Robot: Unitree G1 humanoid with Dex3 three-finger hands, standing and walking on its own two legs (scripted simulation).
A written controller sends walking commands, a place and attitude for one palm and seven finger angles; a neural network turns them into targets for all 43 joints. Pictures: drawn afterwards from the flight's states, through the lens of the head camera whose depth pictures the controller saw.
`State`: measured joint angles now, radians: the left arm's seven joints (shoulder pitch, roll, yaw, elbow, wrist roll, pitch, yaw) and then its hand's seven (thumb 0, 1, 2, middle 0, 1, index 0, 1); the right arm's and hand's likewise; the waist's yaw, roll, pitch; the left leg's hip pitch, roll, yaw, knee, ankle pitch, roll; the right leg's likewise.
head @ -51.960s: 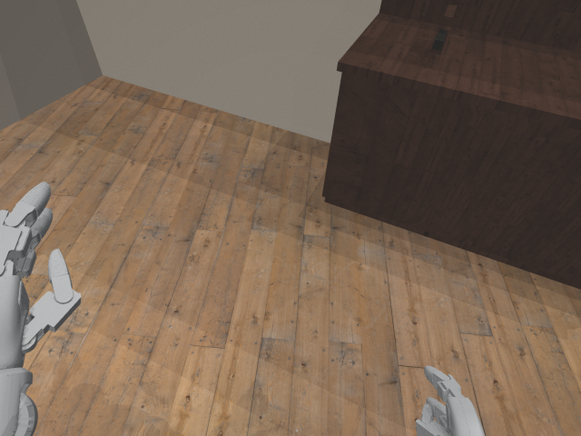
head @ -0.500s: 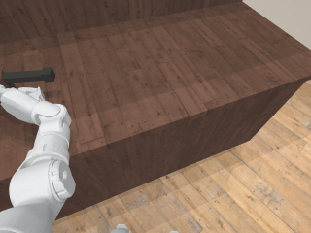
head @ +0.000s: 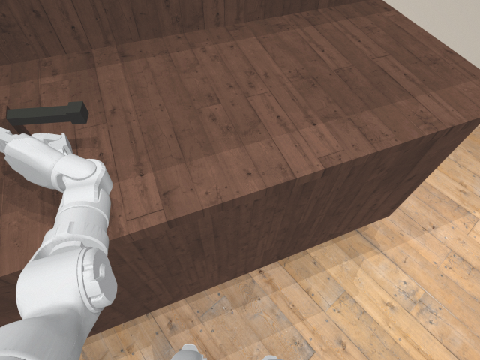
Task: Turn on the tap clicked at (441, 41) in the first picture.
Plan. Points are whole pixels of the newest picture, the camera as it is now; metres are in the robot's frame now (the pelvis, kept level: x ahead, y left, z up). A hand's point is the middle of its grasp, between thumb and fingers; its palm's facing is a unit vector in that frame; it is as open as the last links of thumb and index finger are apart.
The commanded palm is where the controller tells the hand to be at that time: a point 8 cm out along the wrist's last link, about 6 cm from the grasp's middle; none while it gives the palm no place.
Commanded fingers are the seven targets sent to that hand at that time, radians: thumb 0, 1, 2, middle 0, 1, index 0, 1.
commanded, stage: push the lever round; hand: left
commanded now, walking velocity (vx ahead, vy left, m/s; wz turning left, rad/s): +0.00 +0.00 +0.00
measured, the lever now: (77, 112) +0.53 +0.28 +0.09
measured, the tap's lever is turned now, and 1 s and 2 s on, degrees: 76 76 76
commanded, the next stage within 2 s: none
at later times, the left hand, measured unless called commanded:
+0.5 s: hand (64, 139) +0.47 +0.28 +0.09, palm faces +0.90 -0.43 -0.12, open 8.6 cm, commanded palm +0.47 +0.26 +0.09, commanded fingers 0.00 0.90 0.90 -0.15 -0.15 -0.15 -0.15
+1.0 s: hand (63, 140) +0.46 +0.28 +0.09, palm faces +0.88 -0.45 -0.12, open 8.6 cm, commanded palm +0.47 +0.27 +0.09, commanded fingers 0.00 0.90 0.90 -0.15 -0.15 -0.15 -0.15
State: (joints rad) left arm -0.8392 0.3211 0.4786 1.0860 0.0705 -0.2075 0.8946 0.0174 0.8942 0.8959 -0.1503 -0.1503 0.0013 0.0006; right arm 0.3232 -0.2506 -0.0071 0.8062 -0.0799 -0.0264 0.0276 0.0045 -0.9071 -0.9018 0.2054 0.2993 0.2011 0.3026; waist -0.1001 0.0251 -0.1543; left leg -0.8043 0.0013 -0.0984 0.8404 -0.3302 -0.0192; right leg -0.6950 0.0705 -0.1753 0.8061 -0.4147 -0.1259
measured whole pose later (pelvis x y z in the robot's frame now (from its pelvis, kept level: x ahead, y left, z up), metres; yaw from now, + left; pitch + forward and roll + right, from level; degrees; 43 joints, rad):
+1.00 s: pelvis -0.01 +0.00 +0.00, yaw -1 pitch +16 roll -1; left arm -0.83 0.36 0.50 1.11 0.07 -0.20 0.87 0.02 0.89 0.90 -0.15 -0.15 0.00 0.00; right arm 0.33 -0.25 0.01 0.79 -0.07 -0.01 0.00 0.00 -0.91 -0.90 0.21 0.30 0.20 0.30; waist -0.12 0.02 -0.16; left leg -0.81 0.01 -0.09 0.83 -0.32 0.00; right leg -0.70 0.08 -0.17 0.80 -0.40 -0.12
